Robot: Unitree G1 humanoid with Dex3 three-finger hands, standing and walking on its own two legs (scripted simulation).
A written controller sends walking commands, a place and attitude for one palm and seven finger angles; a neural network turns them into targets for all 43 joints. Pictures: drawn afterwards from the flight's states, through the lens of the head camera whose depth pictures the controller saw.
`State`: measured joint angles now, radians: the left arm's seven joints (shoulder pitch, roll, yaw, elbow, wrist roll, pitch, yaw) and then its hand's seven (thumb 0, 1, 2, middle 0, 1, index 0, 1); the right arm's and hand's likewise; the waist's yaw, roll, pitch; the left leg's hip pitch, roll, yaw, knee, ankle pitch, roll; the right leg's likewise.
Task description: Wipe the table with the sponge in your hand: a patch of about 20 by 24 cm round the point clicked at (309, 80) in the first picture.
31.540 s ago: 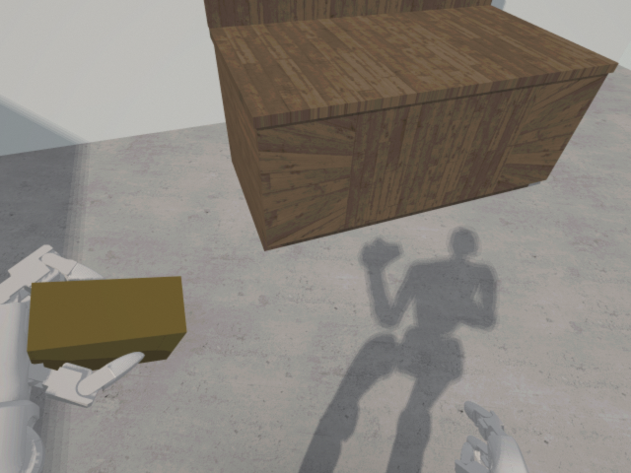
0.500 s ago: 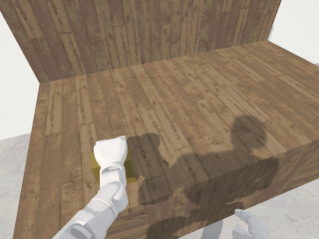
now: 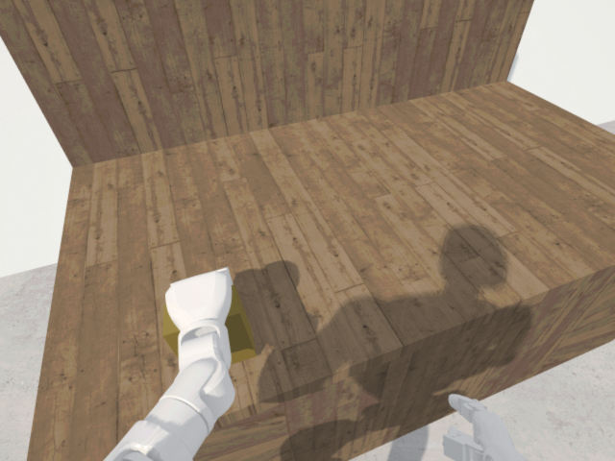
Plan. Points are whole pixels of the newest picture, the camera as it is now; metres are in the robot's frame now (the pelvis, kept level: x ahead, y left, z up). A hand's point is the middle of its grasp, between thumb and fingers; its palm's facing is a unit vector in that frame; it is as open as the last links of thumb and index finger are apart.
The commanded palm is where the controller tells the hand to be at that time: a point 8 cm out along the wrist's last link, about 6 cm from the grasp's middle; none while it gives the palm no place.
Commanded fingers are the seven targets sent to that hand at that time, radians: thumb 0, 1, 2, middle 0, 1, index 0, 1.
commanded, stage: slide back across to the middle lane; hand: left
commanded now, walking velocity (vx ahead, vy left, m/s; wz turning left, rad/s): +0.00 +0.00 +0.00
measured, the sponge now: (215, 338) +0.31 +0.18 -0.04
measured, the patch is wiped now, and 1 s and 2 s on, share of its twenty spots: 1.00 1.00 1.00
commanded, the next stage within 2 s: wipe forward along the middle lane in 0.36 s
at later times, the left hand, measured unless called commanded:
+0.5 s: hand (172, 337) +0.28 +0.23 +0.00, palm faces -0.05 -0.11 -0.99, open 9.8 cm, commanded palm +0.25 +0.23 +0.05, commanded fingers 0.00 0.10 1.30 -1.20 -1.60 -1.20 -1.60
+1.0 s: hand (164, 318) +0.32 +0.26 +0.00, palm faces -0.09 -0.03 -1.00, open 9.8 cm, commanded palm +0.30 +0.26 +0.03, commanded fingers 0.00 0.10 1.30 -1.20 -1.60 -1.20 -1.60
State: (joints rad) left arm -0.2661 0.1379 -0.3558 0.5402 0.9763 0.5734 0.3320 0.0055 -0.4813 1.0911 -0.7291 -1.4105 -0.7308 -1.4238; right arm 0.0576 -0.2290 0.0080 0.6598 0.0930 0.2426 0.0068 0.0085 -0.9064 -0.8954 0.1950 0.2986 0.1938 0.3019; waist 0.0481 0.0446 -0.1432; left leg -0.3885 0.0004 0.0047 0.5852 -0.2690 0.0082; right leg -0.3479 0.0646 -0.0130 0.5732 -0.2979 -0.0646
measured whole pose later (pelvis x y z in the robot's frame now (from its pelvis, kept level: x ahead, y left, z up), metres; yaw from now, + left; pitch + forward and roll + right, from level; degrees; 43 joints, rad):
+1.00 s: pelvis -0.02 +0.00 -0.01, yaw +1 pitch +7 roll -1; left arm -0.36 0.30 -0.17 0.69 1.01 0.37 0.28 0.00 -0.51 1.09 -0.78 -1.36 -0.78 -1.37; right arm 0.14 -0.26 0.00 0.68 0.09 0.16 -0.06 0.01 -0.91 -0.90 0.20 0.30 0.20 0.30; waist 0.03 0.06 -0.14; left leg -0.52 0.00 -0.02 0.66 -0.26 0.01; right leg -0.47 0.07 -0.04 0.63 -0.29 -0.07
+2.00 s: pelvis -0.02 +0.02 -0.02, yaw +0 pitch +16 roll -3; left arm -0.83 0.45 -0.07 1.19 1.05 0.27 0.32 0.01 -0.53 1.10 -0.79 -1.35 -0.79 -1.37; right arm 0.24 -0.25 0.00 0.72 0.07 0.12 -0.02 0.00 -0.91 -0.89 0.20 0.30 0.20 0.30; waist -0.07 0.04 -0.17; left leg -0.77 0.00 -0.02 0.78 -0.30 0.04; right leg -0.69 0.07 -0.05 0.70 -0.30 -0.03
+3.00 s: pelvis +0.02 +0.04 -0.01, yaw +0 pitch +15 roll -3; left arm -0.62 0.53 0.05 1.02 1.06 0.16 0.27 0.00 -0.50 1.10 -0.75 -1.40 -0.75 -1.41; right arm 0.22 -0.26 -0.02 0.69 0.06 0.16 0.01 0.00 -0.91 -0.89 0.20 0.30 0.20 0.30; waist -0.04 0.04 -0.16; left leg -0.65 -0.01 -0.01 0.73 -0.34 0.06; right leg -0.55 0.06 -0.03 0.61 -0.32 -0.01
